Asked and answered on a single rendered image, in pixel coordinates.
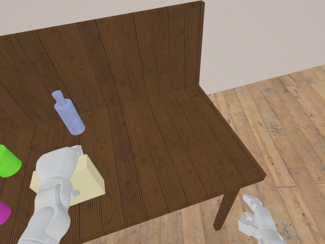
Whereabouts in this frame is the table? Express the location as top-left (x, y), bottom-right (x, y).
top-left (0, 1), bottom-right (267, 244)

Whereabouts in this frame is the robot left hand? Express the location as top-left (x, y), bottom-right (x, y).
top-left (36, 145), bottom-right (84, 200)

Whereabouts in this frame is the robot right hand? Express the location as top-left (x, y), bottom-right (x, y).
top-left (238, 194), bottom-right (276, 239)

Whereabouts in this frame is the left robot forearm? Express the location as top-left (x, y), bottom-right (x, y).
top-left (17, 176), bottom-right (72, 244)

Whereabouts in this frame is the right robot forearm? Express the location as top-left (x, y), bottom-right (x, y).
top-left (257, 228), bottom-right (287, 244)

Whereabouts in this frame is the sponge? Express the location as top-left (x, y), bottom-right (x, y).
top-left (30, 154), bottom-right (105, 206)

